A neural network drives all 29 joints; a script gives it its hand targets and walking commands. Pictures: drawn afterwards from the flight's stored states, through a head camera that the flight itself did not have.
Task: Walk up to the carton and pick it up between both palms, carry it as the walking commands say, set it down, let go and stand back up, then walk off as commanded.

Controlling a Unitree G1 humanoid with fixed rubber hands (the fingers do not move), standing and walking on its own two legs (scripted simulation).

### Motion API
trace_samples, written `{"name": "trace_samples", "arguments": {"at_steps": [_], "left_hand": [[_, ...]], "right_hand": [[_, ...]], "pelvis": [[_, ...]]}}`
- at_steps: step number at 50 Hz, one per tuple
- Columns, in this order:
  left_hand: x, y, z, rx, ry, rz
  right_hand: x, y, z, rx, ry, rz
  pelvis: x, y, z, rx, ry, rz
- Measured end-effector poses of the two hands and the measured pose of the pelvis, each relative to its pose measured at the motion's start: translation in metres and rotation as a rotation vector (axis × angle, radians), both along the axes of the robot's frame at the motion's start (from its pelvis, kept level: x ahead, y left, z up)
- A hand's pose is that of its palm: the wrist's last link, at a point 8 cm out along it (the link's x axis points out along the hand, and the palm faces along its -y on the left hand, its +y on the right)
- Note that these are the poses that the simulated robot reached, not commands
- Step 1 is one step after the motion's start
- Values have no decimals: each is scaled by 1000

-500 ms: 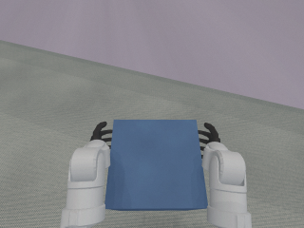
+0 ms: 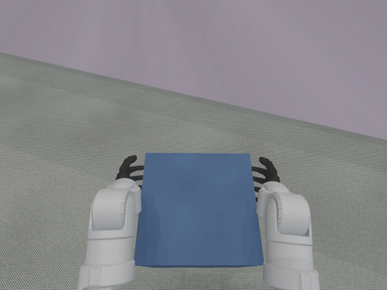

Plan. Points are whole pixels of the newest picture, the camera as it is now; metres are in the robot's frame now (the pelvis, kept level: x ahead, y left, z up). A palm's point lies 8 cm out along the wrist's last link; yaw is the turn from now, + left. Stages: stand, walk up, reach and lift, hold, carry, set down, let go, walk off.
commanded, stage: carry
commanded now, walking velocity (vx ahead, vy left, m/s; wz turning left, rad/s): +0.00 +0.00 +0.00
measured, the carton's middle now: (196, 216) +0.29 +0.00 -0.02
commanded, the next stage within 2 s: none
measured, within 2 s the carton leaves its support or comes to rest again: neither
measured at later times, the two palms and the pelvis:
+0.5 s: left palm (127, 191) +0.29 +0.14 +0.07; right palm (271, 194) +0.29 -0.15 +0.07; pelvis +0.00 +0.00 +0.00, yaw +0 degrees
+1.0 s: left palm (138, 206) +0.26 +0.12 +0.07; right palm (288, 226) +0.23 -0.17 +0.07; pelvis -0.05 +0.01 -0.01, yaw -8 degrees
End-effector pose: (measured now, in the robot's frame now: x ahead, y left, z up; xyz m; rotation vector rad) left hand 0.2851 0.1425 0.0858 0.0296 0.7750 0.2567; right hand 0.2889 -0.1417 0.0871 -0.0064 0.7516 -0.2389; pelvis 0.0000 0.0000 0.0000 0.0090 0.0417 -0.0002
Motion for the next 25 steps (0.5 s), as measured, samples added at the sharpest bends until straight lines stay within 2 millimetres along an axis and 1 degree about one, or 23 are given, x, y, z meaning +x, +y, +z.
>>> {"name": "trace_samples", "arguments": {"at_steps": [16,25], "left_hand": [[3,-2,-6,8,-2,-11],[5,-2,-13,-6,-11,-31]], "right_hand": [[2,-3,-6,-10,-2,6],[3,-6,-13,5,-10,27]], "pelvis": [[1,-2,0,0,-2,-3],[1,-3,0,0,-5,-5]]}}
